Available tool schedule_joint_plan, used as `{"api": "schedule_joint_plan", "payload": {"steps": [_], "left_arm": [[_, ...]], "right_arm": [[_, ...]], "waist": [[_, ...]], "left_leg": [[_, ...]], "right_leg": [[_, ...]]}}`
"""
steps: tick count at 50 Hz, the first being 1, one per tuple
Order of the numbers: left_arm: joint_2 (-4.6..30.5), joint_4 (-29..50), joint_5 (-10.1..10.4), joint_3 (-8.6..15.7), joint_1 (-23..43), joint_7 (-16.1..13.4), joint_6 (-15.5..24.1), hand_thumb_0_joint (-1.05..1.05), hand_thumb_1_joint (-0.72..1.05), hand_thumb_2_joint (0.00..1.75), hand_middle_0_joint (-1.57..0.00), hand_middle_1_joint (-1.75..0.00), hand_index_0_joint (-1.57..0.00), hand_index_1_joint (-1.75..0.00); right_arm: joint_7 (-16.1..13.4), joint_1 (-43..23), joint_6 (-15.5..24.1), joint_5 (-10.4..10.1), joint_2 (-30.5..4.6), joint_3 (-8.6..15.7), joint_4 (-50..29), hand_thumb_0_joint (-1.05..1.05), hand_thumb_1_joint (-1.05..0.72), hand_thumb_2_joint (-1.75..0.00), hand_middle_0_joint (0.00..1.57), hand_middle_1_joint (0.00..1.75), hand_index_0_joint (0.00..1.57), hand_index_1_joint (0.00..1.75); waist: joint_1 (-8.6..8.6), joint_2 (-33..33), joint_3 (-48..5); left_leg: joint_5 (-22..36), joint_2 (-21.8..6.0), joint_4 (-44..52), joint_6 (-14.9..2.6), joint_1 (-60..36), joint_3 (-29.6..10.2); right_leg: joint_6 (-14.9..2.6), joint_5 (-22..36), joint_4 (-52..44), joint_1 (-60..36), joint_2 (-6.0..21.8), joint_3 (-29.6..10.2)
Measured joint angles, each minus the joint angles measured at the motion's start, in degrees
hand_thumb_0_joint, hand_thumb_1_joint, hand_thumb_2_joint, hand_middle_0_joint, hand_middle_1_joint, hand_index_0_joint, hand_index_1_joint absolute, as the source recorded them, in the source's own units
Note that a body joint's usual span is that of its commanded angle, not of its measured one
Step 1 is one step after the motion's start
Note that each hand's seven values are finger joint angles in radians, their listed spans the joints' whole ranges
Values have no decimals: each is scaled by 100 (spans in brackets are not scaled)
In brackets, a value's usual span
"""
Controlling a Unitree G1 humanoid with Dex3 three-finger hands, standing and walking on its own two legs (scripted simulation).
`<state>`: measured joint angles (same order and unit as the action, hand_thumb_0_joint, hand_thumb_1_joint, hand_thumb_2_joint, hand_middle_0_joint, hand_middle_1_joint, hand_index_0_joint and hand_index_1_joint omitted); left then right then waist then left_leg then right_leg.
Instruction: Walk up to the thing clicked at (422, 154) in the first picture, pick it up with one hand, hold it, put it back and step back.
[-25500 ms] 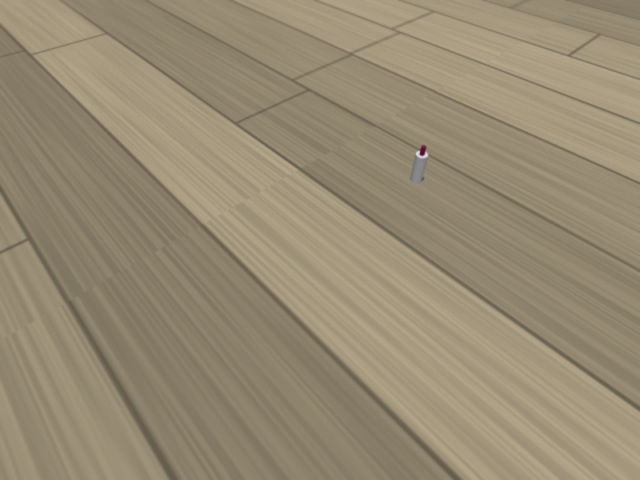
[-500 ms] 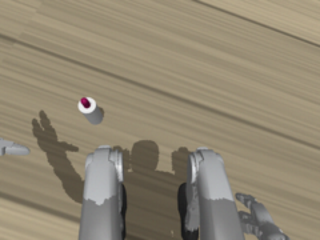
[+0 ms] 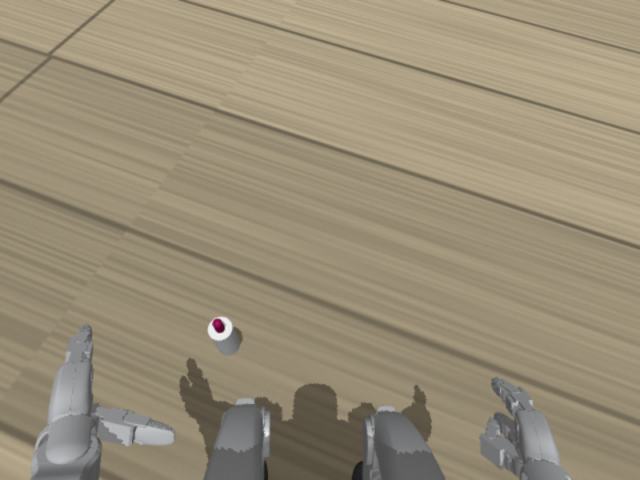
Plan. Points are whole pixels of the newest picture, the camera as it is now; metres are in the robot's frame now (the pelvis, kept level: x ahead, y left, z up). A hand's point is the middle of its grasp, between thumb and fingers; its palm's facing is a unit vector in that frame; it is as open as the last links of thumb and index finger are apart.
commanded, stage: home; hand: left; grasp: from the side
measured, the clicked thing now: (223, 334) +0.44 +0.22 -0.53
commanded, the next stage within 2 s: none
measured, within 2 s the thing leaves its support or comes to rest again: neither
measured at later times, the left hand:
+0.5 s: hand (125, 426) +0.19 +0.20 +0.04, palm faces +0.14 -0.94 -0.30, open 17.7 cm
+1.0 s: hand (141, 435) +0.19 +0.18 +0.03, palm faces +0.13 -0.95 -0.29, open 17.6 cm
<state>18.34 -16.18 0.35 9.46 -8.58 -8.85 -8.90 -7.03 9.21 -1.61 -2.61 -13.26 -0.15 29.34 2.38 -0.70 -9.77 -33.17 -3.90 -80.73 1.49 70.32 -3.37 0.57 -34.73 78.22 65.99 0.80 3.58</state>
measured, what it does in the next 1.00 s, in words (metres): rises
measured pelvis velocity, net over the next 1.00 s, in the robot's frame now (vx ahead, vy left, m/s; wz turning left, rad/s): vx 0.02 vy -0.01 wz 0.03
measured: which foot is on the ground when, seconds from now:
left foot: down 0.00-1.00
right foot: down 0.00-1.00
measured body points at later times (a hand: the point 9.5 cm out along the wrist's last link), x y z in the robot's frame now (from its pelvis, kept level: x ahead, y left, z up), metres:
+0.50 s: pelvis +0.03 +0.01 +0.09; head +0.05 +0.01 +0.53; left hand +0.18 +0.25 +0.06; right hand +0.20 -0.22 +0.02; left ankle +0.04 +0.13 -0.60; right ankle +0.02 -0.13 -0.60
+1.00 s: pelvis +0.02 -0.01 +0.09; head +0.05 -0.01 +0.54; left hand +0.18 +0.23 +0.06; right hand +0.19 -0.24 +0.02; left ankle +0.04 +0.13 -0.60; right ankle +0.02 -0.13 -0.60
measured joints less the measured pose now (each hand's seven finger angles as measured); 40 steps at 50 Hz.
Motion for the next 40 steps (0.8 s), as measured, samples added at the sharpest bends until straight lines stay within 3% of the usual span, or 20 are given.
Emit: {"api": "schedule_joint_plan", "payload": {"steps": [10, 17, 30, 40], "left_arm": [[-373, 1104, 57, -689, -1184, -229, -538, -1, -55, 5, -6, -5, -6, -5], [-533, 1866, 61, -1034, -1839, -193, -688, -1, -58, 3, -6, -5, -5, -5], [-631, 1821, 3, -1014, -1905, -14, -680, -1, -58, 3, -5, -5, -5, -5], [-674, 1701, 3, -1005, -1810, 30, -654, -1, -58, 3, -6, -5, -5, -5]], "right_arm": [[-289, 609, 213, 36, 180, -106, -85, 0, -89, -90, 20, 30, 21, 30], [-362, 759, 391, 83, 231, -137, -185, 1, -89, -90, 20, 30, 21, 30], [-318, 573, 696, 188, 193, -136, -198, 1, -89, -90, 20, 30, 21, 30], [-328, 603, 775, 200, 140, -98, -68, 1, -89, -90, 20, 30, 21, 30]], "waist": [[48, -91, 42], [-4, -196, 49], [-141, -148, 342], [-108, -145, 385]], "left_leg": [[351, 28, 1544, -62, -1969, 107], [468, 48, 2097, -96, -2787, 192], [643, 73, 2409, -54, -3198, 172], [727, 46, 2539, -6, -3318, 159]], "right_leg": [[68, 441, -1673, -2010, 14, -7], [108, 603, -2267, -2822, 31, -57], [71, 718, -2502, -3212, 48, -25], [23, 774, -2582, -3306, 17, -12]]}}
